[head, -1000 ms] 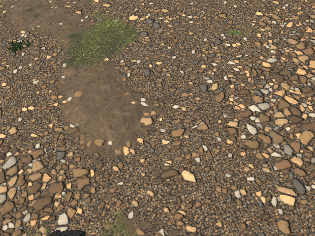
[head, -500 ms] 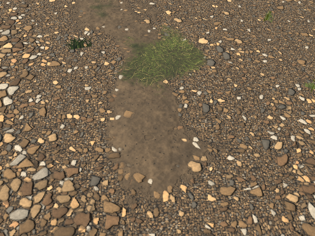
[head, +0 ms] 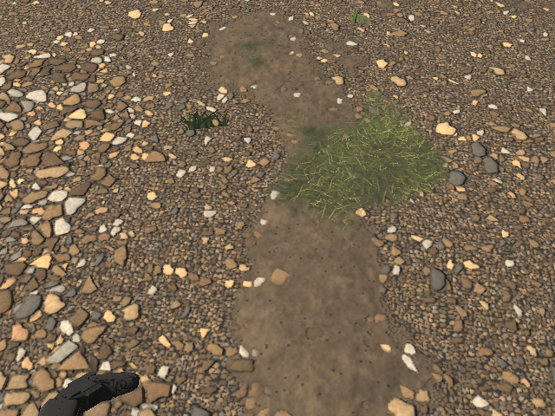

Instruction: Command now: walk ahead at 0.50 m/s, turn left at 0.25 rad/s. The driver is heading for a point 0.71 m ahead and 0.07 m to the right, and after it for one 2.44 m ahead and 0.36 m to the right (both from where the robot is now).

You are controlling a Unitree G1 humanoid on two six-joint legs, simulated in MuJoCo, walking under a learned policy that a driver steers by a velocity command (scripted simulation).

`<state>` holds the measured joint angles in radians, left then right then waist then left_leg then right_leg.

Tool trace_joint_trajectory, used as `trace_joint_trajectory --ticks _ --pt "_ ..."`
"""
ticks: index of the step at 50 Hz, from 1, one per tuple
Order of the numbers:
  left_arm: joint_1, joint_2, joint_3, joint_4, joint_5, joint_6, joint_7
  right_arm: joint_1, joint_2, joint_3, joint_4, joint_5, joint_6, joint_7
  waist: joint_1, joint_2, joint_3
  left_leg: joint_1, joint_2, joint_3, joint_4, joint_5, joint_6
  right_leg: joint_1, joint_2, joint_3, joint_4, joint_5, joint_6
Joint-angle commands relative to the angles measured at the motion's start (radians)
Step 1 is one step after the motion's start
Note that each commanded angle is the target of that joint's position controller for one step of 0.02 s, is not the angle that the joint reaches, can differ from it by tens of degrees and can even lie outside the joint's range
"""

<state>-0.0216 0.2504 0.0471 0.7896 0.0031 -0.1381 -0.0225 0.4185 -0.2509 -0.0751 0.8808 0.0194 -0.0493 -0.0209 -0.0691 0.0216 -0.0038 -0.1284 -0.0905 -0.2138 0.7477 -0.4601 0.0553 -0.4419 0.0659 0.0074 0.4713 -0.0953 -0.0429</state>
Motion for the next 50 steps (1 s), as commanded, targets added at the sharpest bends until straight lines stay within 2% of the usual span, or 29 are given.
trace_joint_trajectory --ticks 1,2,3,4,5,6,9,12,15,19,21,22,23,24,25,26,27,28,29,30,31,33,36,40,45,47,48,49,50 --pt "0.342 0.143 0.052 0.051 -0.031 0.013 0.001 0.043 -0.137 -0.012 -0.07 0.023 -0.035 0.006 0.161 -0.173 -0.189 -0.648 0.064 -0.006 0.548 -0.052 -0.018 0.75 -0.426 0.655 -0.171 -0.279 -0.259" --pt "0.263 0.122 0.042 0.031 -0.021 0.019 0.003 -0.055 -0.145 -0.014 -0.094 0.017 -0.037 0.004 0.143 -0.089 -0.083 -0.638 0.109 0.039 0.526 0.034 -0.015 0.594 -0.386 0.529 -0.206 -0.24 -0.224" --pt "0.216 0.1 0.033 0.03 -0.013 0.022 0.002 -0.119 -0.134 -0.015 -0.112 -0.001 -0.041 0.003 0.122 -0.049 -0.001 -0.621 0.141 0.071 0.462 0.09 -0.016 0.46 -0.347 0.445 -0.247 -0.157 -0.211" --pt "0.2 0.086 0.025 0.031 -0.001 0.019 0.002 -0.125 -0.122 -0.019 -0.117 -0.011 -0.04 0.004 0.093 -0.068 0.006 -0.573 0.175 0.083 0.408 0.129 -0.015 0.393 -0.317 0.386 -0.266 -0.077 -0.195" --pt "0.2 0.081 0.022 0.036 0.004 0.019 0.001 -0.115 -0.099 -0.016 -0.118 -0.011 -0.039 0.006 0.077 -0.087 0.003 -0.534 0.188 0.097 0.37 0.143 -0.018 0.351 -0.291 0.342 -0.285 -0.024 -0.189" --pt "0.21 0.085 0.023 0.045 0.0 0.018 0.0 -0.111 -0.076 -0.011 -0.118 -0.01 -0.037 0.007 0.07 -0.102 0.0 -0.521 0.197 0.114 0.333 0.151 -0.021 0.331 -0.279 0.305 -0.3 0.024 -0.191" --pt "0.255 0.138 0.036 0.07 -0.012 0.02 0.008 -0.202 -0.049 0.001 -0.152 -0.018 -0.037 0.009 0.084 -0.089 0.016 -0.552 0.212 0.151 0.168 0.259 -0.044 0.313 -0.274 0.223 -0.336 0.158 -0.203" --pt "0.3 0.156 0.037 0.091 -0.021 0.03 0.016 -0.314 -0.03 0.015 -0.177 -0.017 -0.043 0.017 0.115 -0.08 0.024 -0.488 0.188 0.186 -0.046 0.456 -0.047 0.293 -0.226 0.127 -0.343 0.211 -0.165" --pt "0.374 0.165 0.034 0.123 -0.029 0.037 0.017 -0.412 -0.034 0.021 -0.202 -0.005 -0.045 0.03 0.15 -0.082 0.039 -0.426 0.154 0.207 -0.163 0.56 -0.048 0.311 -0.23 0.105 -0.335 0.189 -0.151" --pt "0.434 0.177 0.034 0.161 -0.03 0.059 0.022 -0.503 -0.064 0.018 -0.246 0.0 -0.048 0.05 0.15 -0.089 0.06 -0.459 0.141 0.197 -0.244 0.46 -0.015 0.469 -0.299 0.131 -0.266 0.246 -0.134" --pt "0.419 0.199 0.039 0.163 -0.028 0.07 0.026 -0.441 -0.101 0.004 -0.235 -0.001 -0.052 0.054 0.096 -0.106 0.018 -0.336 0.109 0.221 -0.278 0.396 0.014 0.5 -0.304 0.117 -0.17 0.442 -0.112" --pt "0.405 0.195 0.036 0.159 -0.027 0.075 0.027 -0.322 -0.136 -0.015 -0.198 -0.004 -0.052 0.05 0.03 -0.1 -0.054 -0.158 0.087 0.242 -0.304 0.41 0.043 0.473 -0.268 0.083 -0.041 0.575 -0.091" --pt "0.387 0.173 0.024 0.139 -0.014 0.074 0.028 -0.14 -0.192 -0.036 -0.151 -0.013 -0.051 0.041 -0.046 -0.079 -0.178 0.129 0.159 0.174 -0.258 0.458 0.092 0.33 -0.222 0.049 0.176 0.509 -0.061" --pt "0.471 0.074 -0.008 0.117 -0.005 0.056 0.023 -0.007 -0.286 -0.06 -0.127 -0.029 -0.043 0.035 -0.053 0.113 -0.339 0.553 0.412 -0.202 -0.254 0.391 0.234 -0.08 -0.083 -0.033 0.564 0.131 0.012" --pt "0.49 0.07 -0.014 0.136 -0.011 0.036 0.017 0.027 -0.231 -0.046 -0.109 -0.01 -0.034 0.037 -0.052 0.22 -0.418 0.605 0.503 -0.477 -0.381 0.297 0.29 -0.235 -0.031 0.061 0.748 -0.469 0.019" --pt "0.407 0.17 0.015 0.111 -0.037 0.022 0.012 -0.039 -0.177 -0.025 -0.115 -0.007 -0.031 0.037 -0.047 0.149 -0.269 0.48 0.462 -0.383 -0.419 0.221 0.244 -0.319 -0.093 0.096 0.816 -0.441 0.004" --pt "0.331 0.175 0.017 0.089 -0.048 0.018 0.012 -0.122 -0.155 -0.016 -0.131 -0.01 -0.031 0.035 -0.02 0.099 -0.148 0.32 0.419 -0.251 -0.452 0.248 0.212 -0.323 -0.14 0.065 0.791 -0.351 -0.001" --pt "0.297 0.158 0.019 0.083 -0.035 0.022 0.016 -0.184 -0.131 -0.008 -0.133 -0.018 -0.034 0.041 0.01 0.046 -0.063 0.172 0.378 -0.165 -0.499 0.304 0.197 -0.292 -0.169 0.049 0.726 -0.285 0.005" --pt "0.31 0.143 0.024 0.091 -0.027 0.035 0.021 -0.226 -0.101 0.0 -0.136 -0.026 -0.041 0.043 0.049 0.056 -0.033 0.077 0.348 -0.093 -0.537 0.347 0.178 -0.231 -0.199 0.059 0.676 -0.239 0.009" --pt "0.337 0.113 0.02 0.102 -0.026 0.052 0.022 -0.248 -0.093 0.001 -0.132 -0.028 -0.047 0.047 0.074 0.069 -0.019 0.009 0.332 -0.047 -0.575 0.354 0.171 -0.177 -0.208 0.061 0.653 -0.212 0.015" --pt "0.351 0.086 0.016 0.108 -0.026 0.066 0.023 -0.25 -0.095 -0.001 -0.123 -0.027 -0.055 0.049 0.086 0.072 -0.013 -0.032 0.327 -0.008 -0.601 0.376 0.175 -0.156 -0.211 0.059 0.64 -0.19 0.021" --pt "0.317 0.083 0.019 0.093 -0.027 0.082 0.026 -0.235 -0.116 -0.009 -0.099 -0.033 -0.067 0.044 0.092 0.06 0.015 -0.061 0.326 0.066 -0.637 0.418 0.179 -0.192 -0.212 0.077 0.59 -0.11 0.033" --pt "0.241 0.086 0.025 0.067 -0.022 0.08 0.021 -0.202 -0.134 -0.013 -0.067 -0.037 -0.071 0.029 0.077 0.037 0.035 -0.034 0.312 0.168 -0.651 0.477 0.155 -0.239 -0.195 0.102 0.438 0.075 0.036" --pt "0.109 0.062 0.012 0.021 -0.018 0.073 0.0 -0.166 -0.157 -0.015 -0.037 -0.028 -0.068 0.014 0.031 0.02 0.066 -0.011 0.302 0.278 -0.668 0.486 0.119 -0.187 -0.168 0.038 0.233 0.236 0.026" --pt "-0.008 0.069 0.007 -0.059 -0.021 0.077 -0.028 -0.092 -0.18 -0.025 0.011 -0.011 -0.035 0.008 -0.002 0.011 0.096 0.215 0.37 0.319 -0.579 0.591 0.098 -0.276 -0.151 -0.001 0.138 0.095 -0.013" --pt "0.005 0.088 0.015 -0.082 -0.022 0.079 -0.04 -0.107 -0.203 -0.032 0.008 -0.006 -0.017 0.001 0.025 0.037 0.069 0.258 0.379 0.347 -0.478 0.847 0.077 -0.216 -0.113 -0.056 0.127 -0.02 -0.042" --pt "0.05 0.108 0.026 -0.081 -0.021 0.081 -0.042 -0.117 -0.218 -0.037 0.003 -0.005 -0.009 -0.004 0.055 0.059 0.026 0.262 0.375 0.366 -0.387 1.035 0.063 -0.129 -0.075 -0.093 0.133 -0.072 -0.06" --pt "0.169 0.14 0.048 -0.057 -0.023 0.083 -0.041 -0.131 -0.222 -0.037 -0.004 -0.007 0.002 -0.01 0.123 0.061 -0.042 0.231 0.352 0.395 -0.221 1.158 0.04 0.034 -0.029 -0.121 0.104 -0.067 -0.086" --pt "0.341 0.209 0.084 -0.014 -0.028 0.086 -0.028 -0.127 -0.209 -0.03 -0.016 -0.01 0.005 -0.017 0.2 0.025 -0.135 0.086 0.308 0.414 0.014 1.079 0.002 0.309 -0.022 -0.068 0.066 -0.022 -0.129"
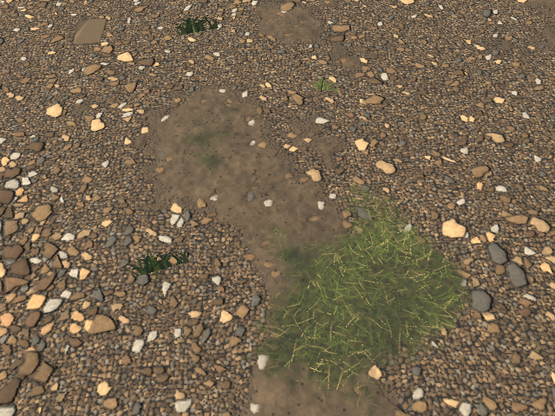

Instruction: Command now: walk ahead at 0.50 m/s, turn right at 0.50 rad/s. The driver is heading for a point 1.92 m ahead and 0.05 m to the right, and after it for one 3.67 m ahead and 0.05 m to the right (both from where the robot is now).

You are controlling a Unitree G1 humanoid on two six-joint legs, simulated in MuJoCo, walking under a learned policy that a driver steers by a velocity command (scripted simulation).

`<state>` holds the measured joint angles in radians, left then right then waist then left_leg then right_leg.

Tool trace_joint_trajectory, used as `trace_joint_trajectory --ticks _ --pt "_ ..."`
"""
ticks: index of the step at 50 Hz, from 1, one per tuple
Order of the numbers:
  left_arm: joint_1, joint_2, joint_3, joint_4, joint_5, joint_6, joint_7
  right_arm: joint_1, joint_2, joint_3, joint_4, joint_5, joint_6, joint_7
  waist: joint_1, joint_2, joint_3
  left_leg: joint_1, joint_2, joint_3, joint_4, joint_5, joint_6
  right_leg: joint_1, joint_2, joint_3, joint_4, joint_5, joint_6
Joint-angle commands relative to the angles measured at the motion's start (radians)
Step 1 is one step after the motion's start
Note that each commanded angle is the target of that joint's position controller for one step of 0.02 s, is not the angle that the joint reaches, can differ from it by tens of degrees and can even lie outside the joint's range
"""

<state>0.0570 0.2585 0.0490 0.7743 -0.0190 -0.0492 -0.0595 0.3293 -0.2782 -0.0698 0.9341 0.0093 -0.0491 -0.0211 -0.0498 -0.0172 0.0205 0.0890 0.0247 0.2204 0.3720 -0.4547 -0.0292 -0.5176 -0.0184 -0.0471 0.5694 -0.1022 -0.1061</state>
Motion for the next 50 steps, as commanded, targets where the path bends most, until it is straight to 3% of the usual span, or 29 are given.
trace_joint_trajectory --ticks 1,2,3,4,5,6,7,10,15,19,22,23,24,25,26,27,28,29,30,31,33,35,41,46,48,49,50 --pt "0.379 0.325 0.117 0.016 -0.006 0.006 0.031 0.031 -0.093 -0.003 -0.113 -0.029 -0.017 -0.006 0.167 -0.149 -0.285 -0.54 0.078 -0.016 0.777 0.536 0.02 0.785 -0.191 0.419 -0.041 -0.036 -0.217" --pt "0.367 0.315 0.103 -0.004 -0.011 0.0 0.03 0.021 -0.051 0.019 -0.132 -0.022 -0.061 0.012 0.139 -0.204 -0.408 -0.799 -0.089 -0.22 0.996 -0.129 -0.001 0.955 -0.337 0.879 -0.234 -0.153 -0.344" --pt "0.358 0.238 0.08 -0.006 0.0 -0.005 0.03 -0.092 -0.132 -0.003 -0.155 0.02 -0.093 0.028 0.182 -0.123 -0.327 -0.911 -0.019 -0.321 1.032 -0.079 0.029 0.916 -0.302 0.764 -0.266 -0.166 -0.281" --pt "0.306 0.196 0.07 -0.013 0.002 -0.012 0.033 -0.146 -0.134 -0.001 -0.173 0.032 -0.108 0.031 0.164 -0.072 -0.214 -0.925 0.026 -0.304 0.97 0.011 0.05 0.783 -0.259 0.613 -0.266 -0.114 -0.236" --pt "0.234 0.168 0.062 -0.03 0.001 -0.014 0.034 -0.155 -0.127 -0.004 -0.167 0.013 -0.11 0.023 0.116 0.003 -0.131 -0.87 0.065 -0.297 0.869 0.075 0.047 0.619 -0.217 0.506 -0.279 -0.021 -0.204" --pt "0.18 0.136 0.051 -0.048 0.007 -0.015 0.037 -0.151 -0.138 -0.015 -0.162 -0.007 -0.1 0.015 0.078 0.003 -0.088 -0.792 0.091 -0.295 0.792 0.114 0.037 0.495 -0.185 0.435 -0.303 0.066 -0.188" --pt "0.155 0.129 0.047 -0.063 0.015 -0.014 0.04 -0.138 -0.132 -0.018 -0.163 -0.014 -0.086 0.015 0.051 -0.013 -0.073 -0.732 0.098 -0.297 0.759 0.136 0.026 0.416 -0.164 0.414 -0.329 0.106 -0.188" --pt "0.168 0.163 0.056 -0.066 0.01 -0.02 0.055 -0.143 -0.094 -0.013 -0.177 -0.023 -0.06 0.011 0.032 -0.023 -0.05 -0.705 0.087 -0.268 0.616 0.222 -0.02 0.314 -0.137 0.33 -0.365 0.214 -0.194" --pt "0.254 0.163 0.054 -0.028 0.004 -0.019 0.071 -0.31 -0.045 0.012 -0.216 -0.016 -0.067 0.028 0.11 -0.054 -0.02 -0.609 0.037 -0.236 0.246 0.586 -0.025 0.271 -0.074 0.221 -0.371 0.137 -0.117" --pt "0.316 0.167 0.053 0.011 0.0 -0.017 0.069 -0.392 -0.08 0.009 -0.248 -0.003 -0.076 0.044 0.139 -0.059 0.016 -0.651 0.028 -0.259 0.144 0.572 0.013 0.403 -0.143 0.288 -0.329 0.082 -0.11" --pt "0.327 0.179 0.058 0.027 0.004 -0.006 0.075 -0.368 -0.107 0.002 -0.252 -0.005 -0.084 0.052 0.113 -0.075 0.018 -0.65 0.02 -0.258 0.112 0.445 0.058 0.519 -0.196 0.329 -0.259 0.2 -0.09" --pt "0.313 0.184 0.06 0.026 0.005 -0.001 0.077 -0.32 -0.12 -0.005 -0.241 -0.005 -0.087 0.052 0.083 -0.083 -0.003 -0.583 0.001 -0.237 0.096 0.408 0.077 0.531 -0.188 0.321 -0.208 0.319 -0.077" --pt "0.299 0.174 0.054 0.02 0.007 0.002 0.076 -0.214 -0.145 -0.02 -0.209 -0.008 -0.089 0.048 0.028 -0.072 -0.069 -0.432 -0.022 -0.212 0.071 0.422 0.104 0.524 -0.142 0.287 -0.091 0.466 -0.057" --pt "0.287 0.142 0.039 0.003 0.017 0.003 0.074 -0.059 -0.186 -0.034 -0.179 -0.02 -0.09 0.043 -0.04 -0.036 -0.204 -0.172 0.068 -0.297 0.118 0.46 0.16 0.415 -0.088 0.243 0.126 0.412 -0.028" --pt "0.411 0.071 0.016 -0.005 0.009 -0.011 0.069 0.075 -0.27 -0.059 -0.154 -0.029 -0.083 0.041 -0.031 0.179 -0.365 0.228 0.285 -0.674 0.099 0.322 0.312 0.057 0.06 0.155 0.496 0.069 0.052" --pt "0.416 0.078 0.011 0.002 0.0 -0.025 0.066 0.117 -0.215 -0.047 -0.125 -0.004 -0.074 0.051 -0.044 0.304 -0.387 0.303 0.364 -0.956 -0.051 0.117 0.355 -0.145 0.108 0.193 0.663 -0.466 0.068" --pt "0.325 0.161 0.03 -0.016 -0.015 -0.033 0.062 0.055 -0.154 -0.026 -0.138 0.01 -0.071 0.05 -0.053 0.194 -0.229 0.193 0.339 -0.879 -0.08 -0.011 0.305 -0.241 0.045 0.222 0.734 -0.424 0.058" --pt "0.243 0.166 0.03 -0.038 -0.016 -0.037 0.062 -0.021 -0.131 -0.017 -0.156 0.001 -0.063 0.046 -0.036 0.112 -0.127 0.054 0.302 -0.754 -0.1 0.025 0.271 -0.246 -0.008 0.177 0.712 -0.334 0.055" --pt "0.198 0.156 0.031 -0.05 -0.002 -0.039 0.062 -0.073 -0.111 -0.008 -0.16 -0.009 -0.059 0.047 -0.012 0.07 -0.045 -0.08 0.263 -0.661 -0.134 0.124 0.262 -0.227 -0.043 0.149 0.645 -0.271 0.058" --pt "0.202 0.147 0.036 -0.048 0.008 -0.035 0.063 -0.099 -0.092 0.0 -0.164 -0.019 -0.062 0.048 0.018 0.085 -0.026 -0.156 0.232 -0.601 -0.156 0.214 0.251 -0.178 -0.076 0.148 0.588 -0.225 0.061" --pt "0.241 0.109 0.032 -0.035 0.008 -0.024 0.062 -0.108 -0.089 0.003 -0.156 -0.017 -0.065 0.05 0.047 0.112 -0.031 -0.225 0.197 -0.518 -0.195 0.322 0.254 -0.11 -0.094 0.131 0.526 -0.193 0.074" --pt "0.213 0.089 0.026 -0.046 0.013 -0.018 0.065 -0.094 -0.117 -0.004 -0.141 -0.01 -0.069 0.045 0.049 0.104 -0.02 -0.245 0.194 -0.458 -0.225 0.42 0.269 -0.131 -0.105 0.113 0.449 -0.142 0.095" --pt "0.017 0.052 0.008 -0.094 0.013 -0.031 0.053 -0.016 -0.153 -0.012 -0.095 0.005 -0.052 0.027 -0.009 0.078 0.009 -0.231 0.138 -0.303 -0.243 0.514 0.226 -0.087 -0.074 0.064 0.081 0.175 0.117" --pt "-0.106 0.066 0.007 -0.142 0.001 -0.042 0.029 0.064 -0.165 -0.015 -0.046 0.013 -0.028 0.023 -0.038 0.084 0.045 -0.088 0.208 -0.327 -0.186 0.529 0.217 -0.109 -0.047 0.064 -0.04 0.139 0.089" --pt "-0.091 0.087 0.013 -0.146 0.002 -0.047 0.021 0.059 -0.179 -0.021 -0.038 0.014 -0.016 0.017 -0.011 0.096 0.032 -0.033 0.232 -0.335 -0.133 0.615 0.2 -0.07 -0.034 0.059 -0.07 0.064 0.062" --pt "-0.042 0.106 0.022 -0.134 0.004 -0.049 0.021 0.044 -0.189 -0.024 -0.039 0.014 -0.012 0.015 0.022 0.107 0.002 -0.024 0.227 -0.324 -0.074 0.744 0.188 0.009 -0.012 0.04 -0.084 0.033 0.046" --pt "0.069 0.136 0.039 -0.101 0.008 -0.05 0.024 0.024 -0.187 -0.022 -0.042 0.015 -0.006 0.013 0.087 0.101 -0.066 -0.044 0.192 -0.29 0.053 0.888 0.167 0.173 0.016 0.012 -0.113 0.045 0.02"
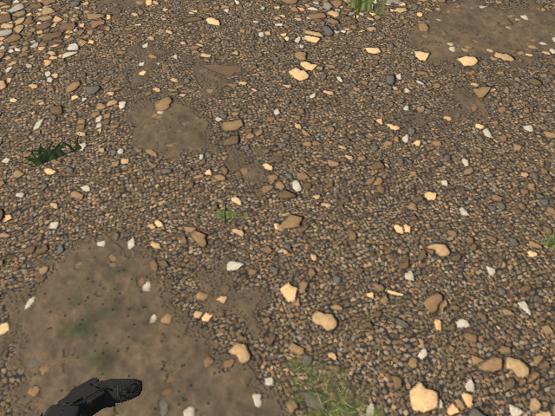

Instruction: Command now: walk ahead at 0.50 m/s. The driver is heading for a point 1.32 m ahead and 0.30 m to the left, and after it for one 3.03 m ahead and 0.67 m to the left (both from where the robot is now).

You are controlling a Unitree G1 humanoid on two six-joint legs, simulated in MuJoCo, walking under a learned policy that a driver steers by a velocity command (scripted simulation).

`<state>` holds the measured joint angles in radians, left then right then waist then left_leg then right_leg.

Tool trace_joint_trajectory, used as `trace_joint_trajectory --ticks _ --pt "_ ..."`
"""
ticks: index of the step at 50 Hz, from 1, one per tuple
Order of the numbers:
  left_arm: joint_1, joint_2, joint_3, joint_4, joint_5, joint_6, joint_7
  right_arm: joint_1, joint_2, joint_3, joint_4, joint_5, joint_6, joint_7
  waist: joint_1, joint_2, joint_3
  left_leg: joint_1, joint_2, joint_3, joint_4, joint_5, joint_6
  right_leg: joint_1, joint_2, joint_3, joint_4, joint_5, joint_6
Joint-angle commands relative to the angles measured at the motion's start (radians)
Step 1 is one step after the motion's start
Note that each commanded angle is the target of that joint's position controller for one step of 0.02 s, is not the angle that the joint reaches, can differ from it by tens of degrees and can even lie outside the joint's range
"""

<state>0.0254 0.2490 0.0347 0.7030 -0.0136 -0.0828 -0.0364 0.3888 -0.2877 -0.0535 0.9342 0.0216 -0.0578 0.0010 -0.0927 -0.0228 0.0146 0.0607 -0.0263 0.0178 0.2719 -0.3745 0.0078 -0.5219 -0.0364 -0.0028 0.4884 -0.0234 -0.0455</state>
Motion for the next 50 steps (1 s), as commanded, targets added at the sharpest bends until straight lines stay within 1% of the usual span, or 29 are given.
trace_joint_trajectory --ticks 1,2,3,4,5,6,7,9,11,14,17,20,22,25,26,27,28,29,30,31,32,33,34,35,38,40,44,47,50 --pt "0.269 0.199 0.077 0.017 0.009 -0.015 0.01 -0.039 -0.148 -0.025 -0.055 -0.007 0.003 -0.011 0.199 0.08 -0.182 -0.132 0.192 -0.049 0.361 0.768 0.098 0.445 -0.013 0.01 0.004 0.002 -0.083" --pt "0.406 0.301 0.1 0.036 0.028 -0.009 0.019 0.042 -0.056 0.006 -0.087 -0.024 -0.013 -0.007 0.2 -0.112 -0.35 -0.496 0.068 0.009 0.745 0.392 0.035 0.854 -0.269 0.38 0.019 -0.024 -0.213" --pt "0.437 0.264 0.091 0.055 0.008 -0.001 0.016 0.074 -0.035 0.017 -0.068 -0.014 -0.035 0.001 0.196 -0.258 -0.44 -0.714 -0.027 -0.081 0.959 -0.197 0.012 0.965 -0.374 0.72 -0.132 -0.177 -0.309" --pt "0.382 0.201 0.069 0.047 0.001 0.002 0.016 -0.007 -0.137 -0.01 -0.086 0.011 -0.051 0.009 0.207 -0.16 -0.296 -0.821 0.04 -0.133 1.04 -0.178 0.026 0.862 -0.336 0.634 -0.167 -0.281 -0.261" --pt "0.312 0.173 0.059 0.036 0.004 0.003 0.019 -0.093 -0.146 -0.013 -0.11 0.022 -0.059 0.012 0.188 -0.107 -0.176 -0.838 0.089 -0.103 1.017 -0.088 0.036 0.717 -0.294 0.494 -0.191 -0.258 -0.224" --pt "0.249 0.15 0.05 0.032 0.012 0.001 0.016 -0.132 -0.133 -0.013 -0.116 0.01 -0.057 0.009 0.156 -0.044 -0.091 -0.807 0.126 -0.081 0.952 -0.012 0.031 0.57 -0.251 0.398 -0.23 -0.184 -0.205" --pt "0.208 0.121 0.042 0.027 0.019 -0.004 0.013 -0.132 -0.128 -0.019 -0.113 -0.004 -0.048 0.005 0.123 -0.047 -0.055 -0.751 0.155 -0.087 0.891 0.041 0.026 0.473 -0.217 0.332 -0.263 -0.112 -0.189" --pt "0.186 0.118 0.042 0.034 0.02 -0.014 0.01 -0.09 -0.084 -0.014 -0.099 -0.008 -0.025 0.003 0.082 -0.064 -0.043 -0.67 0.171 -0.084 0.841 0.087 0.011 0.374 -0.193 0.267 -0.318 -0.042 -0.196" --pt "0.199 0.141 0.049 0.053 0.015 -0.024 0.012 -0.114 -0.068 -0.011 -0.11 -0.015 -0.011 -0.002 0.071 -0.05 -0.021 -0.691 0.177 -0.077 0.775 0.146 -0.008 0.341 -0.187 0.209 -0.351 0.022 -0.208" --pt "0.238 0.161 0.054 0.083 0.013 -0.021 0.025 -0.216 -0.058 -0.008 -0.141 -0.022 -0.013 0.0 0.094 -0.029 0.008 -0.736 0.175 -0.071 0.595 0.316 -0.025 0.355 -0.166 0.136 -0.371 0.065 -0.193" --pt "0.283 0.175 0.055 0.11 0.006 -0.014 0.034 -0.322 -0.037 0.002 -0.167 -0.017 -0.023 0.011 0.132 -0.028 0.029 -0.686 0.141 -0.039 0.405 0.463 -0.022 0.359 -0.136 0.072 -0.376 0.055 -0.162" --pt "0.347 0.188 0.058 0.149 -0.003 -0.004 0.037 -0.411 -0.038 0.007 -0.197 -0.008 -0.028 0.024 0.165 -0.025 0.048 -0.683 0.119 -0.031 0.311 0.483 -0.014 0.435 -0.165 0.075 -0.357 0.032 -0.158" --pt "0.37 0.191 0.06 0.171 -0.006 0.007 0.039 -0.448 -0.049 0.006 -0.218 -0.005 -0.033 0.035 0.167 -0.029 0.057 -0.707 0.112 -0.039 0.268 0.433 0.007 0.515 -0.199 0.086 -0.32 0.058 -0.148" --pt "0.359 0.208 0.068 0.185 -0.008 0.024 0.046 -0.41 -0.081 -0.004 -0.219 -0.006 -0.04 0.046 0.127 -0.054 0.027 -0.627 0.084 -0.021 0.228 0.32 0.046 0.594 -0.226 0.093 -0.232 0.215 -0.12" --pt "0.337 0.213 0.068 0.183 -0.008 0.029 0.048 -0.333 -0.103 -0.017 -0.198 -0.008 -0.041 0.044 0.078 -0.06 -0.019 -0.508 0.053 0.01 0.207 0.306 0.066 0.59 -0.205 0.071 -0.142 0.372 -0.103" --pt "0.334 0.192 0.059 0.18 -0.003 0.035 0.05 -0.181 -0.148 -0.041 -0.149 -0.012 -0.041 0.036 0.012 -0.042 -0.115 -0.29 0.038 0.023 0.205 0.326 0.095 0.537 -0.152 0.031 0.035 0.448 -0.077" --pt "0.347 0.15 0.039 0.155 0.018 0.034 0.053 -0.001 -0.222 -0.063 -0.114 -0.022 -0.038 0.026 -0.045 0.067 -0.268 0.016 0.212 -0.171 0.243 0.371 0.159 0.339 -0.089 -0.017 0.343 0.197 -0.04" --pt "0.474 0.024 0.004 0.153 0.016 0.012 0.041 0.046 -0.279 -0.076 -0.089 -0.018 -0.03 0.03 0.022 0.336 -0.378 0.334 0.409 -0.638 0.129 0.136 0.314 -0.068 0.098 -0.004 0.672 -0.465 0.024" --pt "0.407 0.129 0.026 0.164 -0.003 -0.009 0.036 0.039 -0.18 -0.048 -0.1 -0.006 -0.03 0.031 -0.022 0.231 -0.352 0.318 0.395 -0.708 0.048 -0.004 0.286 -0.182 0.058 0.127 0.786 -0.563 0.011" --pt "0.313 0.176 0.041 0.132 -0.028 -0.023 0.031 -0.037 -0.149 -0.037 -0.113 -0.009 -0.033 0.028 -0.012 0.183 -0.21 0.195 0.368 -0.572 0.025 0.013 0.246 -0.247 0.01 0.112 0.8 -0.478 -0.004" --pt "0.261 0.169 0.039 0.122 -0.027 -0.027 0.036 -0.109 -0.134 -0.032 -0.128 -0.017 -0.034 0.026 0.016 0.104 -0.131 0.056 0.335 -0.469 0.001 0.105 0.229 -0.221 -0.042 0.081 0.76 -0.385 -0.004" --pt "0.234 0.161 0.043 0.118 -0.011 -0.025 0.041 -0.157 -0.109 -0.026 -0.133 -0.025 -0.036 0.027 0.042 0.08 -0.072 -0.063 0.305 -0.394 -0.029 0.198 0.225 -0.186 -0.071 0.073 0.703 -0.327 0.001" --pt "0.253 0.148 0.046 0.123 -0.005 -0.015 0.042 -0.18 -0.087 -0.019 -0.134 -0.036 -0.04 0.028 0.076 0.105 -0.064 -0.136 0.28 -0.341 -0.055 0.259 0.217 -0.12 -0.097 0.083 0.67 -0.288 0.003" --pt "0.272 0.128 0.044 0.13 -0.004 -0.004 0.042 -0.186 -0.079 -0.018 -0.131 -0.035 -0.043 0.03 0.092 0.113 -0.059 -0.176 0.266 -0.307 -0.083 0.283 0.221 -0.084 -0.103 0.081 0.642 -0.272 0.009" --pt "0.233 0.099 0.039 0.117 0.005 0.017 0.046 -0.165 -0.111 -0.026 -0.109 -0.025 -0.052 0.023 0.102 0.093 -0.018 -0.227 0.26 -0.227 -0.141 0.354 0.24 -0.114 -0.117 0.066 0.532 -0.198 0.038" --pt "0.167 0.095 0.038 0.098 0.011 0.017 0.045 -0.137 -0.126 -0.031 -0.093 -0.024 -0.047 0.012 0.088 0.076 0.002 -0.212 0.25 -0.183 -0.159 0.38 0.233 -0.155 -0.118 0.063 0.42 -0.088 0.054" --pt "0.038 0.07 0.026 0.07 0.007 0.006 0.032 -0.085 -0.139 -0.033 -0.064 -0.013 -0.038 0.0 0.046 0.079 0.029 -0.206 0.206 -0.086 -0.167 0.386 0.193 -0.103 -0.079 0.023 0.181 0.104 0.058" --pt "-0.062 0.072 0.023 0.037 0.001 -0.002 0.02 -0.013 -0.144 -0.035 -0.028 -0.002 -0.026 -0.002 0.014 0.073 0.056 -0.157 0.227 -0.114 -0.133 0.366 0.194 -0.086 -0.05 0.022 0.083 0.11 0.06" --pt "-0.082 0.103 0.029 0.02 -0.002 -0.018 0.005 -0.007 -0.159 -0.044 -0.017 0.004 -0.01 -0.011 0.036 0.09 0.056 -0.086 0.269 -0.165 -0.064 0.377 0.177 -0.053 -0.035 0.047 0.006 0.042 0.041"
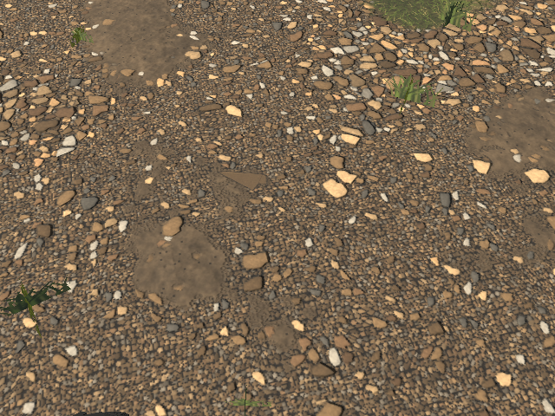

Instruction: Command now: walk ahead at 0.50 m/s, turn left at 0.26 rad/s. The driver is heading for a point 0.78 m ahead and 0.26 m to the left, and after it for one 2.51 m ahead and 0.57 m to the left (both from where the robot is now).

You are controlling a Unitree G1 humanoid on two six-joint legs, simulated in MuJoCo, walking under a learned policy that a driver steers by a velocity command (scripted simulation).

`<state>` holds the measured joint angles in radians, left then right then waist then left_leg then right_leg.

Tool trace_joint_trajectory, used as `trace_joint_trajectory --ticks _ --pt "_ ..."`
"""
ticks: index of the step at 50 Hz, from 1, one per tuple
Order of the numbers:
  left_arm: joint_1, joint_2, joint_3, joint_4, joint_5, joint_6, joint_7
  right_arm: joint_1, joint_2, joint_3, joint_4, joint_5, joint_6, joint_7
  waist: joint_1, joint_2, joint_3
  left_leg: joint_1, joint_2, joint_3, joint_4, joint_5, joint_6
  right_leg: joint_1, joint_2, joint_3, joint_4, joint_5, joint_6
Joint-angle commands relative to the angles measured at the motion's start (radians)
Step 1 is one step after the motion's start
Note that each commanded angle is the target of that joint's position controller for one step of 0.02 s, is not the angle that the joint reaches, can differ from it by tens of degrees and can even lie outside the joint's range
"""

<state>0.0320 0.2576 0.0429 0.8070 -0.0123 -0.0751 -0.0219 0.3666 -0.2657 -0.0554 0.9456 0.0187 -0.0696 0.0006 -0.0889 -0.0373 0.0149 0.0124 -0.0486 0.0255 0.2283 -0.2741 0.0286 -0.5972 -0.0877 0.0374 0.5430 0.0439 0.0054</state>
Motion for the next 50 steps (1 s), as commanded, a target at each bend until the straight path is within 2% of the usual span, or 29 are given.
trace_joint_trajectory --ticks 1,2,3,4,5,6,7,8,9,11,13,16,19,22,25,28,29,30,31,32,33,34,35,36,37,39,42,46,50 --pt "-0.065 0.11 0.026 -0.078 -0.003 -0.03 -0.011 0.008 -0.189 -0.046 -0.029 0.007 0.006 -0.013 0.05 0.116 0.043 -0.027 0.3 -0.19 0.008 0.301 0.148 0.068 0.024 0.004 -0.059 -0.059 -0.018" --pt "-0.011 0.127 0.035 -0.064 -0.003 -0.035 -0.009 -0.008 -0.194 -0.048 -0.032 0.008 0.011 -0.014 0.085 0.126 0.017 -0.031 0.294 -0.194 0.062 0.365 0.136 0.152 0.039 -0.011 -0.076 -0.089 -0.03" --pt "0.108 0.162 0.055 -0.028 0.0 -0.037 -0.003 -0.018 -0.177 -0.042 -0.036 0.005 0.013 -0.014 0.144 0.115 -0.053 -0.059 0.246 -0.166 0.188 0.465 0.111 0.325 0.057 -0.031 -0.099 -0.103 -0.054" --pt "0.282 0.221 0.076 0.009 0.015 -0.04 0.007 -0.022 -0.124 -0.023 -0.055 -0.008 0.013 -0.013 0.213 0.066 -0.196 -0.196 0.183 -0.122 0.438 0.371 0.076 0.607 -0.044 0.054 -0.047 -0.087 -0.105" --pt "0.387 0.32 0.103 0.032 0.026 -0.028 0.013 0.093 -0.012 0.008 -0.079 -0.01 -0.002 -0.01 0.188 -0.178 -0.353 -0.58 0.026 -0.022 0.819 -0.012 -0.003 0.994 -0.297 0.441 -0.093 -0.234 -0.238" --pt "0.4 0.242 0.081 0.032 0.019 -0.023 0.01 0.086 -0.059 0.0 -0.07 0.007 -0.017 -0.008 0.204 -0.233 -0.394 -0.703 0.024 -0.139 0.987 -0.321 -0.004 0.991 -0.337 0.655 -0.217 -0.381 -0.269" --pt "0.326 0.178 0.06 0.022 0.014 -0.025 0.013 0.009 -0.145 -0.026 -0.088 0.03 -0.021 -0.007 0.197 -0.151 -0.239 -0.777 0.078 -0.158 1.053 -0.261 0.008 0.866 -0.306 0.519 -0.242 -0.442 -0.221" --pt "0.255 0.144 0.05 0.012 0.013 -0.026 0.014 -0.043 -0.146 -0.029 -0.1 0.031 -0.018 -0.011 0.174 -0.103 -0.15 -0.771 0.125 -0.132 1.041 -0.173 0.013 0.735 -0.272 0.395 -0.267 -0.405 -0.19" --pt "0.195 0.111 0.04 0.012 0.014 -0.027 0.012 -0.066 -0.135 -0.033 -0.103 0.021 -0.011 -0.015 0.147 -0.075 -0.082 -0.739 0.154 -0.125 0.996 -0.105 0.011 0.616 -0.235 0.3 -0.306 -0.34 -0.175" --pt "0.137 0.084 0.035 0.019 0.026 -0.036 0.011 -0.042 -0.096 -0.039 -0.101 0.017 0.016 -0.014 0.097 -0.101 -0.03 -0.641 0.192 -0.129 0.939 -0.027 0.007 0.477 -0.191 0.161 -0.37 -0.245 -0.158" --pt "0.13 0.099 0.042 0.031 0.026 -0.045 0.014 -0.055 -0.066 -0.038 -0.117 0.015 0.037 -0.012 0.081 -0.071 -0.006 -0.647 0.202 -0.124 0.913 0.022 -0.001 0.44 -0.19 0.074 -0.407 -0.154 -0.174" --pt "0.155 0.126 0.053 0.053 0.03 -0.046 0.027 -0.109 -0.061 -0.04 -0.149 0.007 0.047 -0.008 0.083 -0.033 0.018 -0.709 0.202 -0.133 0.799 0.146 -0.015 0.463 -0.189 -0.026 -0.427 -0.067 -0.182" --pt "0.167 0.148 0.058 0.061 0.028 -0.038 0.037 -0.189 -0.049 -0.033 -0.176 0.004 0.039 0.012 0.105 -0.019 0.038 -0.689 0.189 -0.089 0.625 0.28 -0.016 0.484 -0.167 -0.127 -0.436 -0.026 -0.166" --pt "0.214 0.173 0.066 0.076 0.017 -0.024 0.044 -0.299 -0.035 -0.022 -0.22 0.001 0.037 0.032 0.146 0.004 0.073 -0.691 0.177 -0.033 0.505 0.31 -0.004 0.545 -0.185 -0.184 -0.432 -0.008 -0.161" --pt "0.254 0.192 0.076 0.093 0.001 -0.003 0.043 -0.362 -0.043 -0.02 -0.262 0.003 0.04 0.048 0.158 0.001 0.093 -0.709 0.16 0.002 0.436 0.239 0.023 0.655 -0.215 -0.217 -0.382 0.068 -0.146" --pt "0.232 0.231 0.088 0.086 -0.014 0.019 0.046 -0.31 -0.087 -0.041 -0.279 0.003 0.046 0.057 0.099 -0.042 0.029 -0.568 0.08 0.079 0.42 0.093 0.076 0.711 -0.221 -0.26 -0.206 0.492 -0.116" --pt "0.218 0.241 0.09 0.082 -0.018 0.028 0.047 -0.213 -0.119 -0.06 -0.26 0.006 0.048 0.055 0.039 -0.048 -0.028 -0.439 0.035 0.106 0.406 0.066 0.102 0.698 -0.206 -0.277 -0.058 0.621 -0.102" --pt "0.203 0.232 0.085 0.076 -0.02 0.032 0.048 -0.048 -0.173 -0.093 -0.216 0.009 0.049 0.045 -0.05 -0.022 -0.113 -0.197 -0.012 0.106 0.338 0.127 0.14 0.606 -0.165 -0.301 0.16 0.592 -0.068" --pt "0.223 0.177 0.064 0.055 0.013 0.024 0.048 0.091 -0.274 -0.128 -0.183 0.012 0.06 0.021 -0.085 0.128 -0.199 0.097 0.132 -0.145 0.308 0.126 0.203 0.337 -0.111 -0.306 0.489 0.193 -0.015" --pt "0.292 0.043 0.024 0.0 0.035 -0.009 0.034 0.032 -0.347 -0.128 -0.201 0.013 0.045 0.022 0.048 0.322 -0.285 0.346 0.343 -0.727 0.16 -0.082 0.384 -0.067 0.108 -0.143 0.781 -0.641 0.034" --pt "0.17 0.131 0.037 -0.014 -0.01 -0.048 0.021 0.054 -0.256 -0.099 -0.223 0.005 0.028 0.032 -0.029 0.178 -0.323 0.36 0.377 -0.819 0.048 -0.133 0.37 -0.172 0.088 0.04 0.853 -0.637 0.01" --pt "0.1 0.158 0.045 -0.039 -0.04 -0.068 0.015 0.02 -0.21 -0.085 -0.216 -0.002 0.012 0.035 -0.025 0.142 -0.193 0.273 0.355 -0.681 0.04 -0.047 0.329 -0.243 0.047 0.032 0.822 -0.538 -0.017" --pt "0.101 0.148 0.043 -0.028 -0.024 -0.078 0.022 -0.042 -0.182 -0.077 -0.225 0.001 0.005 0.033 0.019 0.066 -0.127 0.134 0.31 -0.56 0.048 0.056 0.294 -0.196 0.002 0.037 0.741 -0.451 -0.028" --pt "0.111 0.156 0.051 -0.015 0.002 -0.076 0.029 -0.11 -0.15 -0.067 -0.239 -0.003 0.003 0.03 0.059 0.052 -0.084 0.003 0.27 -0.466 0.04 0.155 0.27 -0.121 -0.027 0.039 0.653 -0.398 -0.022" --pt "0.133 0.163 0.058 -0.009 0.007 -0.063 0.027 -0.145 -0.128 -0.057 -0.257 -0.014 0.002 0.025 0.091 0.072 -0.076 -0.076 0.247 -0.421 0.019 0.219 0.261 -0.053 -0.046 0.048 0.612 -0.362 -0.016" --pt "0.138 0.143 0.058 -0.015 0.018 -0.038 0.027 -0.144 -0.14 -0.058 -0.26 -0.011 -0.002 0.014 0.108 0.07 -0.063 -0.153 0.228 -0.375 -0.01 0.309 0.267 -0.011 -0.041 0.034 0.529 -0.329 0.014" --pt "0.038 0.111 0.047 -0.052 0.028 -0.025 0.031 -0.093 -0.176 -0.067 -0.247 -0.005 -0.003 -0.008 0.085 0.07 -0.02 -0.206 0.191 -0.305 -0.026 0.351 0.251 -0.035 -0.01 0.016 0.333 -0.173 0.055" --pt "-0.085 0.08 0.03 -0.09 0.015 -0.034 0.014 -0.046 -0.173 -0.066 -0.229 -0.001 0.006 -0.019 0.033 0.116 0.004 -0.252 0.141 -0.257 -0.017 0.229 0.19 0.054 0.049 0.001 0.052 0.064 0.057" --pt "-0.137 0.104 0.029 -0.114 0.008 -0.049 -0.007 0.022 -0.15 -0.059 -0.186 0.001 0.007 -0.018 0.003 0.128 0.017 -0.144 0.197 -0.308 0.041 0.202 0.179 0.062 0.052 0.015 -0.038 0.083 0.024"
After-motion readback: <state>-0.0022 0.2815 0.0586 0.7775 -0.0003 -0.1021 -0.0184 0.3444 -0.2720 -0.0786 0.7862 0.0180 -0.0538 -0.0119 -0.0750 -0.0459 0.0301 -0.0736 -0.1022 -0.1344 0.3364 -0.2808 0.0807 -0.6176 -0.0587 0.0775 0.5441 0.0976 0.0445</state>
